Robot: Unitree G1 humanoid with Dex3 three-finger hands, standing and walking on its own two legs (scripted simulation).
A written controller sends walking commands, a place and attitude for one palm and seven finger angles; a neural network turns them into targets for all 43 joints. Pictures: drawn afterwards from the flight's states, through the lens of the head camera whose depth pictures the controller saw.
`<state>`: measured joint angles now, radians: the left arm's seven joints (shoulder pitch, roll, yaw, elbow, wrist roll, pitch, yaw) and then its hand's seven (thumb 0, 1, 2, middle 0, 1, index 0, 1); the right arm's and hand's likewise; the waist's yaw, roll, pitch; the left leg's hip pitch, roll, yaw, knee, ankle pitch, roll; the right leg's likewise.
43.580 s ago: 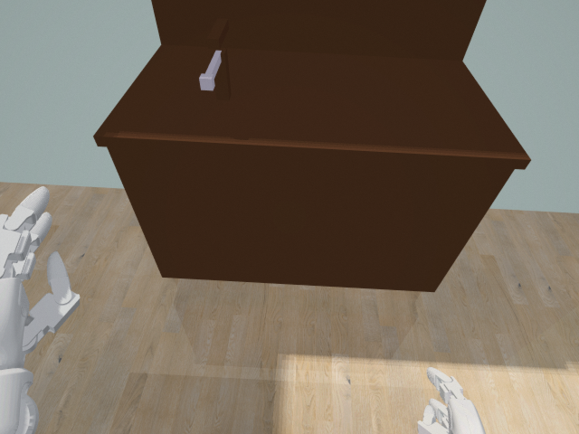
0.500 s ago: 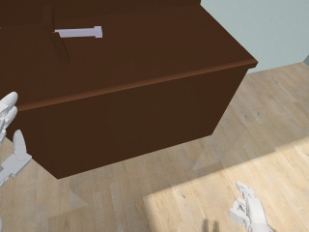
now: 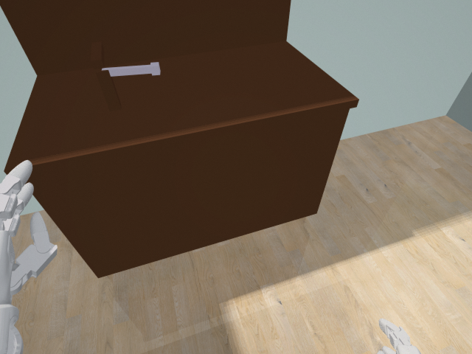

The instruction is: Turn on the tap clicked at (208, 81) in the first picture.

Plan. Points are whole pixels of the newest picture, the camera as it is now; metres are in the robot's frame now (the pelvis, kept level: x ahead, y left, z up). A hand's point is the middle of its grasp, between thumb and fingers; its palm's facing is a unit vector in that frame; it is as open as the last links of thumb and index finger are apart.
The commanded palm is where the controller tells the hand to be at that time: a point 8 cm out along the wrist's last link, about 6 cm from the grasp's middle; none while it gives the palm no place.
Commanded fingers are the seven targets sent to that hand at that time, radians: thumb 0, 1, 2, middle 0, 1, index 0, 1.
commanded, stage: stop stepping back and stand still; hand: left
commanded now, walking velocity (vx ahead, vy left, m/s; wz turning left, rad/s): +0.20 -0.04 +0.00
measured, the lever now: (155, 68) +0.87 +0.24 +0.10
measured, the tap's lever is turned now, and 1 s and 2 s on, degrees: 80 80 80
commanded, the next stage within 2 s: stand and check the lever's angle in 0.40 s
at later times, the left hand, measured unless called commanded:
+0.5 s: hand (56, 255) +0.21 +0.22 +0.18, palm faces +0.39 -0.82 -0.41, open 7.4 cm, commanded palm +0.16 +0.26 +0.18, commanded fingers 0.00 0.90 0.90 -0.20 -0.30 -0.20 -0.30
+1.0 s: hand (56, 229) +0.25 +0.24 +0.16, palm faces +0.37 -0.83 -0.42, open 7.4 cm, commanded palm +0.19 +0.28 +0.18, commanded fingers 0.00 0.90 0.90 -0.20 -0.30 -0.20 -0.30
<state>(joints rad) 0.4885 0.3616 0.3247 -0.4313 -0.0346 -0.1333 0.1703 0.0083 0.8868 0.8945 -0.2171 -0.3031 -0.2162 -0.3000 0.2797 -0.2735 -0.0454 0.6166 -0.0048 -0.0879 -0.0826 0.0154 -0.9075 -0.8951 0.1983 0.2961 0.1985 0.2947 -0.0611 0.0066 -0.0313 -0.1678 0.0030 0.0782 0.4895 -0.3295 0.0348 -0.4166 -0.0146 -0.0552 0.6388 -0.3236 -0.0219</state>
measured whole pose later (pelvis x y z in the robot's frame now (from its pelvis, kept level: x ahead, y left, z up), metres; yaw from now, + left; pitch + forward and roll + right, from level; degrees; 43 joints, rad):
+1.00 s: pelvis +0.03 +0.00 +0.01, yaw -1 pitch +0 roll -1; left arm 0.49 0.36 0.34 -0.49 -0.05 -0.13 0.15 0.01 0.89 0.89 -0.22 -0.30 -0.22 -0.30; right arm 0.19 -0.21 0.01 0.58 0.00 -0.11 -0.06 0.02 -0.91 -0.89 0.20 0.30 0.20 0.29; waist -0.01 0.03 0.06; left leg -0.20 0.02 0.09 0.45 -0.25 0.02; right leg -0.22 0.02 -0.08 0.42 -0.19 -0.03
